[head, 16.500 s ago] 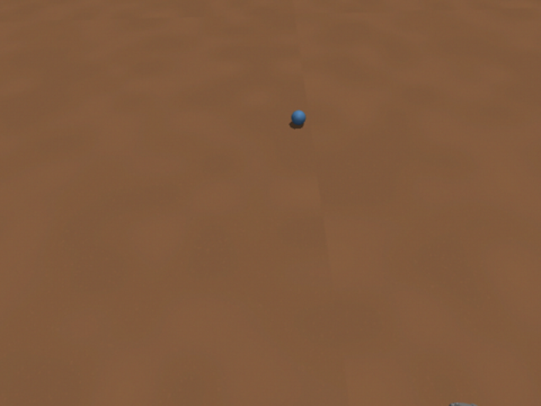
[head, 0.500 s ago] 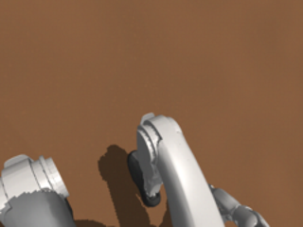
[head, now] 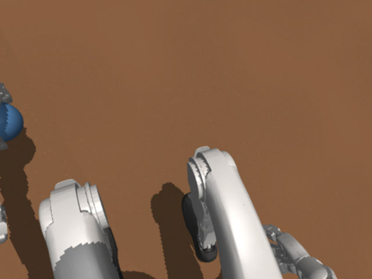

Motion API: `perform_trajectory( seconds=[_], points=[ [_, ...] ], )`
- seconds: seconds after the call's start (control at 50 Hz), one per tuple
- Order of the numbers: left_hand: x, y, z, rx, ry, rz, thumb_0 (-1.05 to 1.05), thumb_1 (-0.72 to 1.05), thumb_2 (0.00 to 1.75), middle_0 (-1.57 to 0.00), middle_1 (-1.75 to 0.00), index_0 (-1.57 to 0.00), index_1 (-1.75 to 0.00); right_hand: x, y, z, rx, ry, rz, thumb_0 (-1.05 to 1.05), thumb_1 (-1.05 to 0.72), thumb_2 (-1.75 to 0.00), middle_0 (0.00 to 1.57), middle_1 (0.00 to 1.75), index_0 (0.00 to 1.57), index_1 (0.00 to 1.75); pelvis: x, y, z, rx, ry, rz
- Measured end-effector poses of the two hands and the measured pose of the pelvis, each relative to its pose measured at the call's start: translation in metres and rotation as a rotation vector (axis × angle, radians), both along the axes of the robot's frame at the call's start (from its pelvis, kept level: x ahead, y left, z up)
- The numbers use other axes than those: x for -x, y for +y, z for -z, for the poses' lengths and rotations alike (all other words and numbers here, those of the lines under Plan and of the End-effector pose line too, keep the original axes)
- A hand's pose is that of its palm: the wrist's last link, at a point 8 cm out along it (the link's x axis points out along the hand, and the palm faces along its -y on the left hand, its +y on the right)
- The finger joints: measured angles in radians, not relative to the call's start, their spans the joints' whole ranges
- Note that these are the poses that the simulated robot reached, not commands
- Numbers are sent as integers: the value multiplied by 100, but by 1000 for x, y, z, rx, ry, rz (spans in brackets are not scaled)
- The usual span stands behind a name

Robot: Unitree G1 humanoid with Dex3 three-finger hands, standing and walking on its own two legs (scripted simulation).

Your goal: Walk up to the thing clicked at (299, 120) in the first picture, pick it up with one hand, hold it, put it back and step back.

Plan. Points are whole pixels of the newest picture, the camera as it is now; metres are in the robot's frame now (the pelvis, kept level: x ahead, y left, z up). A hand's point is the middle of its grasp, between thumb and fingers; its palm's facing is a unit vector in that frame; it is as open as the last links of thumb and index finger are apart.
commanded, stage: settle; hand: left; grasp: from above
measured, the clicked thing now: out of the picture +0.47 +0.32 -0.18
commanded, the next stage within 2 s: lift in 0.12 s
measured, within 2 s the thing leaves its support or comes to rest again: neither
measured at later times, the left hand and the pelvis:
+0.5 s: hand out of the picture +0.45 +0.33 -0.10, palm faces -0.46 -0.09 -0.88, open 10.9 cm; pelvis -0.01 +0.00 +0.03, yaw +2 degrees
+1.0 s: hand out of the picture +0.38 +0.33 +0.05, palm faces -0.42 -0.12 -0.90, open 11.1 cm; pelvis +0.00 +0.00 +0.15, yaw +6 degrees
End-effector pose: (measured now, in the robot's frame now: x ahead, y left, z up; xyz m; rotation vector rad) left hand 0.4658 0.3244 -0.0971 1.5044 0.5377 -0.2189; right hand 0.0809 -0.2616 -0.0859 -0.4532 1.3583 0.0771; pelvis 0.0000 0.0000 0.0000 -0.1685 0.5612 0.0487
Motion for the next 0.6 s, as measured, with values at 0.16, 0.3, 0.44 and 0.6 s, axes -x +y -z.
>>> perform_trajectory(
  seconds=[0.16, 0.3, 0.44, 0.6],
  points=[
    [0, -1, -16, 4, -15, 24, 1, -12, 50, -72, -64, -64, -62, 18, -9, -9, 47, 29, 40, 0, -91, -90, 20, 30, 20, 29, 5, -2, -6, -6, -3, -5],
    [0, 1, -28, -4, -26, 21, 1, -12, 51, -71, -65, -63, -62, 32, -11, -16, 73, 54, 78, 0, -92, -90, 20, 30, 20, 29, 7, -2, -11, -11, 3, -9],
    [7, 2, -43, 10, -8, -9, 1, -11, 51, -70, -66, -63, -63, 35, -8, -23, 67, 54, 123, 0, -92, -90, 20, 30, 20, 30, 7, -1, -23, -18, 22, -19],
    [23, 5, -77, 15, -3, -1, 0, -11, 52, -69, -66, -62, -63, 19, -3, -36, 47, 14, 145, 0, -92, -90, 20, 30, 20, 30, 7, 0, -46, -26, 34, -32]
  ],
)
